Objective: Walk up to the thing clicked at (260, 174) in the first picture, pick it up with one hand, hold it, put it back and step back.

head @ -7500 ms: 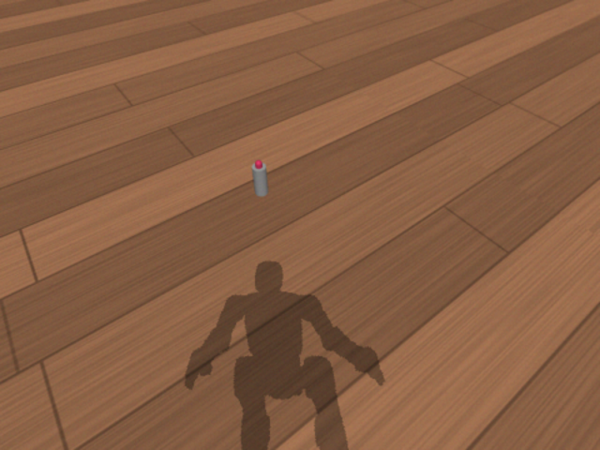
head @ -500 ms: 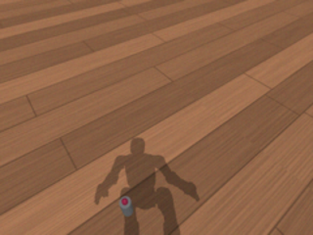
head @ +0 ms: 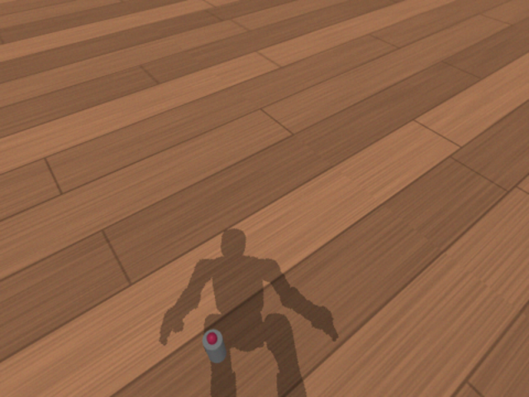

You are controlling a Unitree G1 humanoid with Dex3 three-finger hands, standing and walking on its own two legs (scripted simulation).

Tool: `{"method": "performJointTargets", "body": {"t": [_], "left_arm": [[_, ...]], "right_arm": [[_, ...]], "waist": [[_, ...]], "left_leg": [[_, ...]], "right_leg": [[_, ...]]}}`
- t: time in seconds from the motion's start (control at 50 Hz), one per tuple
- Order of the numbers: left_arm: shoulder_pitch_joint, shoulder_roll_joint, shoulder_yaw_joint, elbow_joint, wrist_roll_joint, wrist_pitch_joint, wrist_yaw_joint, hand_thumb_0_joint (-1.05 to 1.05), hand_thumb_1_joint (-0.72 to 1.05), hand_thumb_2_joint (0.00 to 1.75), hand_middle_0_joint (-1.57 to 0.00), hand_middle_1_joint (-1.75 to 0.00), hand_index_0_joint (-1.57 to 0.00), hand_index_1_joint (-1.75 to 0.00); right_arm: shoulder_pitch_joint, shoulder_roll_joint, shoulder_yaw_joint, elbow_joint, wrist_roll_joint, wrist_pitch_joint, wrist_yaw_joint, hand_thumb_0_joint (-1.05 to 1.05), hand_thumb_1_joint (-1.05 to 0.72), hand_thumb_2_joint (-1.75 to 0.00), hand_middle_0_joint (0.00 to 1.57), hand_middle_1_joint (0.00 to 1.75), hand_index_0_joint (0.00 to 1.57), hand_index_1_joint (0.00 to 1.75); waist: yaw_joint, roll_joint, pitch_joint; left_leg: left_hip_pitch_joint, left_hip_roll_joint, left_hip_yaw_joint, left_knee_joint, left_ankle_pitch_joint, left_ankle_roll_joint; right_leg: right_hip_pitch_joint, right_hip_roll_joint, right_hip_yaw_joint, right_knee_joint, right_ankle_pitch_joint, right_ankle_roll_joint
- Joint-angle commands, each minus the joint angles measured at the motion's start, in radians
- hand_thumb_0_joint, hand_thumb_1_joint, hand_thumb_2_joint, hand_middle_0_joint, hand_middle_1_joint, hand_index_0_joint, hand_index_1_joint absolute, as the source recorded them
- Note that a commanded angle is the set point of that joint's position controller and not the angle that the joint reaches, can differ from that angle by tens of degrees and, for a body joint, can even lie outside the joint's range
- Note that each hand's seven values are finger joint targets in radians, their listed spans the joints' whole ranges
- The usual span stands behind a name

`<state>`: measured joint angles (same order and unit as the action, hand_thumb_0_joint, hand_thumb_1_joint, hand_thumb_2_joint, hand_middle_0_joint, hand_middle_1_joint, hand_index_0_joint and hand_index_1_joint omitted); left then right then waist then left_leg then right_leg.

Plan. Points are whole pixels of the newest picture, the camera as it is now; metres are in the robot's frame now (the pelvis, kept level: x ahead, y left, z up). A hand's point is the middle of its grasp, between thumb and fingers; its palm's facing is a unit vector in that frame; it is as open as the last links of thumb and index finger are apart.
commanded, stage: stand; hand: left
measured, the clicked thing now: (214, 345) +0.39 +0.18 -0.69
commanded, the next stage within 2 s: go down in 0.12 s
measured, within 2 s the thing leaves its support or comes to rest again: neither
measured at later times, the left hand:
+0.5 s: hand (125, 394) +0.16 +0.25 -0.17, palm faces +0.04 -0.95 -0.31, open 11.9 cm
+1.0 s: hand out of the picture +0.14 +0.27 -0.20, palm faces +0.07 -0.95 -0.31, open 17.2 cm
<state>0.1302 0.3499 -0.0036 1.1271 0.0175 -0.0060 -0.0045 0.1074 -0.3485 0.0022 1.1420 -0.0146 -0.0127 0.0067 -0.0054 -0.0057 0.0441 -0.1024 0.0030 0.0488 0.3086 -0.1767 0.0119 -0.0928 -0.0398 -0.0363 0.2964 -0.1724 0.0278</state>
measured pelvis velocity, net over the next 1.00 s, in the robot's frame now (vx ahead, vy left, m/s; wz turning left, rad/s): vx -0.01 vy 0.00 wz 0.01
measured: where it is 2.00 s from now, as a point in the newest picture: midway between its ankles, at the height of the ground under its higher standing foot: outside the picture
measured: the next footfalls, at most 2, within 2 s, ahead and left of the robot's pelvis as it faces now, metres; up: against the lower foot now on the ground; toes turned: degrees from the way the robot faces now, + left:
none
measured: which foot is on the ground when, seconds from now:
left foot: down 0.00-1.00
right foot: down 0.00-1.00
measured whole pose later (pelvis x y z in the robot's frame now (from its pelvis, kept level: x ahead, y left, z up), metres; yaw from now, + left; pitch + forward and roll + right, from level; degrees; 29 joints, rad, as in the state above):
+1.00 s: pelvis -0.01 +0.00 -0.08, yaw +0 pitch +15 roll -2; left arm 0.23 0.37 0.25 0.51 0.03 0.19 -0.11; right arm 0.20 -0.24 -0.01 0.58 0.01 -0.15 -0.07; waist -0.03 -0.01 -0.11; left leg -0.83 0.04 0.00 1.06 -0.50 0.01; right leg -0.79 -0.03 -0.06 1.01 -0.48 0.02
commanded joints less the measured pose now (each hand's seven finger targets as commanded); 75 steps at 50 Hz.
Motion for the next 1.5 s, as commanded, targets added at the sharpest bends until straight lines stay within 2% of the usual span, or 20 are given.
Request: {"method": "performJointTargets", "body": {"t": [0.0, 0.2, 0.22, 0.24, 0.28, 0.32, 0.36, 0.4, 0.52, 0.58, 0.66, 0.74, 0.92, 0.94, 1.02, 1.14, 1.26, 1.34, 1.42, 1.48], "left_arm": [[-0.025, 0.206, 0.036, -0.057, -0.005, -0.023, 0.015, 0.00, 0.90, 0.90, -0.20, -0.30, -0.20, -0.30], [-0.038, 0.212, 0.038, -0.060, -0.004, -0.023, 0.015, 0.00, 0.82, 0.82, -0.12, -0.22, -0.12, -0.22], [-0.389, 0.050, 0.046, -0.411, -0.060, -0.118, 0.033, 0.00, 0.74, 0.74, -0.04, -0.14, -0.04, -0.14], [-0.508, 0.100, 0.063, -0.330, -0.058, -0.108, 0.042, 0.00, 0.66, 0.66, -0.02, -0.06, -0.03, -0.06], [-0.260, 0.169, 0.133, -0.084, -0.036, -0.048, 0.035, 0.00, 0.50, 0.50, -0.02, -0.08, -0.03, -0.08], [-0.348, 0.275, 0.188, -0.148, -0.003, -0.055, 0.023, 0.00, 0.34, 0.34, -0.02, -0.08, -0.03, -0.08], [-0.161, 0.246, 0.220, -0.072, 0.034, -0.034, -0.007, 0.00, 0.19, 0.24, -0.04, -0.08, -0.04, -0.08], [-0.064, 0.255, 0.268, -0.122, 0.050, -0.016, -0.026, 0.00, 0.10, 0.19, -0.05, -0.07, -0.05, -0.07], [-0.136, 0.229, 0.271, -0.233, 0.048, 0.049, -0.051, 0.00, -0.27, 0.08, -0.08, -0.05, -0.07, -0.05], [-0.081, 0.199, 0.269, -0.311, 0.039, 0.050, -0.072, 0.00, -0.41, 0.07, -0.08, -0.07, -0.08, -0.07], [-0.079, 0.210, 0.280, -0.501, 0.025, 0.041, -0.092, 0.00, -0.54, 0.04, -0.09, -0.08, -0.09, -0.08], [-0.003, 0.224, 0.313, -0.595, 0.024, 0.068, -0.087, 0.00, -0.56, 0.04, -0.09, -0.06, -0.08, -0.07], [0.113, 0.239, 0.349, -0.753, 0.012, 0.172, -0.090, 0.00, -0.54, 0.05, -0.09, -0.06, -0.08, -0.07], [0.127, 0.197, 0.315, -0.738, 0.010, 0.183, -0.098, 0.00, -0.54, 0.05, -0.09, -0.06, -0.09, -0.07], [0.160, 0.239, 0.374, -0.753, -0.002, 0.191, -0.118, 0.00, -0.54, 0.05, -0.09, -0.08, -0.09, -0.08], [0.026, 0.274, 0.406, -0.753, -0.023, 0.099, -0.180, 0.00, -0.59, 0.04, -0.09, -0.08, -0.09, -0.08], [-0.159, 0.352, 0.487, -0.616, -0.072, -0.116, -0.269, 0.00, -0.51, 0.02, -0.08, -0.03, -0.07, -0.03], [-0.237, 0.468, 0.562, -0.615, -0.108, -0.215, -0.343, 0.00, -0.55, 0.00, -0.08, -0.01, -0.07, -0.01], [-0.248, 0.488, 0.615, -0.462, -0.130, -0.242, -0.385, 0.00, -0.56, 0.00, -0.07, -0.02, -0.06, -0.02], [-0.276, 0.572, 0.689, -0.454, -0.139, -0.258, -0.409, 0.00, -0.55, 0.02, -0.06, -0.02, -0.05, -0.02]], "right_arm": [[-0.041, -0.215, -0.038, -0.059, 0.005, -0.019, -0.014, 0.00, -0.90, -0.90, 0.20, 0.30, 0.20, 0.30], [-0.031, -0.212, -0.037, -0.059, 0.004, -0.022, -0.015, 0.00, -0.93, -0.90, 0.21, 0.29, 0.20, 0.29], [-0.001, -0.049, 0.008, -0.344, 0.076, -0.067, -0.036, 0.00, -0.94, -0.91, 0.20, 0.30, 0.20, 0.30], [0.046, -0.080, -0.003, -0.295, 0.078, -0.066, -0.046, 0.00, -0.94, -0.91, 0.20, 0.30, 0.20, 0.30], [0.091, -0.106, -0.027, -0.310, 0.073, -0.047, -0.049, 0.00, -0.94, -0.92, 0.20, 0.30, 0.20, 0.30], [0.133, -0.109, -0.055, -0.343, 0.061, -0.054, -0.062, 0.00, -0.94, -0.92, 0.20, 0.30, 0.20, 0.30], [0.178, -0.102, -0.080, -0.370, 0.040, -0.060, -0.052, 0.00, -0.92, -0.91, 0.20, 0.30, 0.20, 0.30], [0.173, -0.096, -0.094, -0.417, 0.033, -0.064, -0.042, 0.00, -0.91, -0.90, 0.20, 0.30, 0.20, 0.30], [0.111, -0.075, -0.084, -0.532, 0.038, -0.078, -0.037, 0.00, -0.88, -0.89, 0.20, 0.30, 0.20, 0.30], [0.129, -0.071, -0.089, -0.571, 0.038, -0.099, -0.036, 0.00, -0.86, -0.89, 0.20, 0.30, 0.20, 0.30], [0.150, -0.070, -0.100, -0.601, 0.034, -0.125, -0.046, 0.00, -0.85, -0.88, 0.20, 0.30, 0.20, 0.30], [0.146, -0.060, -0.095, -0.635, 0.035, -0.146, -0.062, 0.00, -0.85, -0.89, 0.20, 0.30, 0.20, 0.30], [0.134, -0.058, -0.080, -0.679, 0.030, -0.172, -0.091, 0.00, -0.85, -0.89, 0.20, 0.30, 0.20, 0.30], [0.123, -0.047, -0.074, -0.682, 0.029, -0.178, -0.094, 0.00, -0.86, -0.89, 0.20, 0.30, 0.20, 0.30], [0.125, -0.050, -0.075, -0.699, 0.024, -0.194, -0.098, 0.00, -0.86, -0.89, 0.20, 0.30, 0.20, 0.30], [0.121, -0.055, -0.079, -0.704, 0.012, -0.226, -0.093, 0.00, -0.87, -0.89, 0.20, 0.30, 0.20, 0.30], [0.110, -0.081, -0.082, -0.678, 0.004, -0.266, -0.084, 0.00, -0.91, -0.90, 0.20, 0.30, 0.20, 0.30], [0.117, -0.119, -0.084, -0.659, 0.004, -0.260, -0.085, 0.00, -0.88, -0.89, 0.20, 0.30, 0.20, 0.30], [0.125, -0.141, -0.073, -0.630, 0.007, -0.243, -0.076, 0.00, -0.88, -0.89, 0.20, 0.30, 0.20, 0.30], [0.115, -0.150, -0.071, -0.635, 0.007, -0.229, -0.075, 0.00, -0.88, -0.89, 0.20, 0.30, 0.20, 0.30]], "waist": [[0.007, 0.015, -0.066], [0.002, 0.011, -0.075], [-0.114, 0.018, 0.036], [-0.086, 0.005, -0.020], [-0.039, -0.064, -0.009], [-0.024, -0.021, -0.174], [-0.010, 0.004, -0.263], [0.043, 0.066, -0.328], [0.011, 0.046, -0.240], [-0.004, 0.032, -0.259], [-0.013, 0.075, -0.360], [-0.021, 0.069, -0.366], [-0.027, 0.094, -0.358], [-0.035, 0.090, -0.341], [-0.024, 0.073, -0.350], [-0.044, 0.105, -0.369], [-0.044, 0.088, -0.466], [-0.001, 0.160, -0.638], [0.021, 0.142, -0.679], [0.047, 0.130, -0.758]], "left_leg": [[0.011, 0.138, -0.116, -0.043, 0.155, 0.006], [0.017, 0.138, -0.116, -0.045, 0.186, 0.005], [-0.122, 0.010, -0.007, 0.029, 0.028, -0.001], [-0.097, 0.003, -0.011, 0.043, 0.004, 0.000], [-0.185, 0.001, -0.005, 0.107, -0.010, 0.006], [-0.176, -0.004, -0.009, 0.166, 0.049, 0.004], [-0.217, -0.010, -0.016, 0.239, 0.117, -0.004], [-0.237, -0.015, -0.015, 0.274, 0.158, -0.015], [-0.391, 0.003, -0.039, 0.359, 0.033, -0.013], [-0.447, 0.008, -0.043, 0.420, -0.016, -0.008], [-0.445, 0.024, -0.058, 0.492, 0.049, -0.015], [-0.496, 0.023, -0.063, 0.537, -0.025, -0.008], [-0.536, 0.029, -0.076, 0.598, 0.004, -0.012], [-0.559, 0.025, -0.075, 0.608, -0.024, -0.010], [-0.614, 0.021, -0.074, 0.649, -0.029, -0.004], [-0.701, 0.028, -0.082, 0.751, -0.038, -0.006], [-0.933, 0.015, -0.080, 0.950, -0.215, 0.008], [-0.936, 0.020, -0.102, 1.026, -0.179, -0.001], [-0.992, 0.023, -0.124, 1.091, -0.134, -0.005], [-1.013, 0.021, -0.121, 1.144, -0.074, 0.001]], "right_leg": [[0.002, -0.111, 0.090, -0.042, 0.128, -0.037], [0.017, -0.115, 0.092, -0.028, 0.156, -0.040], [-0.247, 0.044, 0.010, 0.048, 0.072, -0.036], [-0.193, 0.037, -0.002, 0.053, 0.041, -0.037], [-0.220, 0.042, -0.014, 0.089, -0.008, -0.041], [-0.206, 0.034, -0.001, 0.155, 0.057, -0.041], [-0.214, 0.033, 0.001, 0.230, 0.122, -0.045], [-0.192, 0.033, 0.002, 0.270, 0.136, -0.053], [-0.360, 0.047, -0.009, 0.345, -0.011, -0.057], [-0.436, 0.050, -0.013, 0.411, -0.057, -0.055], [-0.495, 0.051, -0.017, 0.509, -0.020, -0.057], [-0.547, 0.046, -0.008, 0.544, -0.071, -0.052], [-0.601, 0.046, -0.014, 0.605, -0.063, -0.050], [-0.620, 0.044, -0.013, 0.604, -0.083, -0.049], [-0.638, 0.041, -0.014, 0.636, -0.081, -0.049], [-0.785, 0.040, -0.013, 0.757, -0.104, -0.051], [-1.000, 0.031, 0.013, 0.946, -0.238, -0.049], [-1.085, 0.023, 0.030, 1.046, -0.243, -0.058], [-1.177, 0.030, 0.008, 1.137, -0.222, -0.065], [-1.172, 0.029, 0.007, 1.174, -0.176, -0.068]]}}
